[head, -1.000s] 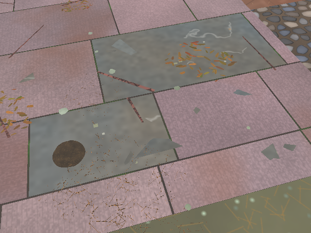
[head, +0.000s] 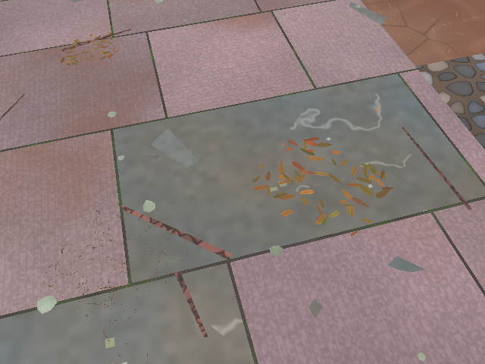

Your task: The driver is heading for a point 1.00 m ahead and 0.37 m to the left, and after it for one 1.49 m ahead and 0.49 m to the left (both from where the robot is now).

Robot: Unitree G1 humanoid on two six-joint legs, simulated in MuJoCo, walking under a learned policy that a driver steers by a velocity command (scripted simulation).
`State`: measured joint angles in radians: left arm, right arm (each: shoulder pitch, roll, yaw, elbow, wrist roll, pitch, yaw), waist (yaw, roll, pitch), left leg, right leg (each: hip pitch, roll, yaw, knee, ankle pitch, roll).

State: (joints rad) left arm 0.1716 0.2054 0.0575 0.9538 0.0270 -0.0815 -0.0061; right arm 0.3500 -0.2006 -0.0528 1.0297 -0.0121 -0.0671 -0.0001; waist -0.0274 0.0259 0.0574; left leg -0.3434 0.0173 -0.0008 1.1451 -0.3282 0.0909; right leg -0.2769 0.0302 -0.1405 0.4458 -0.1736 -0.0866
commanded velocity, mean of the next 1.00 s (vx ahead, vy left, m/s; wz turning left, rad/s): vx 0.50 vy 0.00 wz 0.51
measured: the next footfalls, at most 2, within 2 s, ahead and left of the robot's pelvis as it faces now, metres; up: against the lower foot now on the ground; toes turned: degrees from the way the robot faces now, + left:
left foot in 0.40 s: +0.36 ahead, +0.11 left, +0.00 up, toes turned +18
right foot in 0.96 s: +0.73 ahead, +0.10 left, +0.00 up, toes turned +33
